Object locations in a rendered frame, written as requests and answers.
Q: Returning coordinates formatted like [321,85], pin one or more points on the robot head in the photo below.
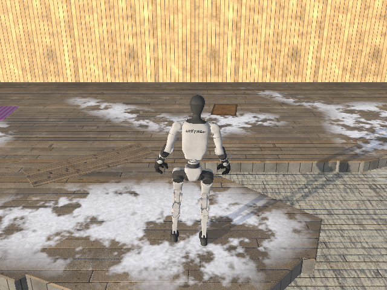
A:
[197,103]

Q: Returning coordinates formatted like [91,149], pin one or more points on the left robot upper arm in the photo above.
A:
[176,126]

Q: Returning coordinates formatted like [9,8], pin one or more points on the right robot hand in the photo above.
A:
[222,167]

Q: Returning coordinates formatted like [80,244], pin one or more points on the robot torso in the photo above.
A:
[194,145]

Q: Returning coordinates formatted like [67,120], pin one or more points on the right robot forearm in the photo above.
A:
[223,158]

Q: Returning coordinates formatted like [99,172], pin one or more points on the right robot upper arm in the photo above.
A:
[214,128]

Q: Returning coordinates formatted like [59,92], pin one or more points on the left robot forearm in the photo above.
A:
[162,156]

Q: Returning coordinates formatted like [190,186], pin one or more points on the left robot hand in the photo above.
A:
[157,165]

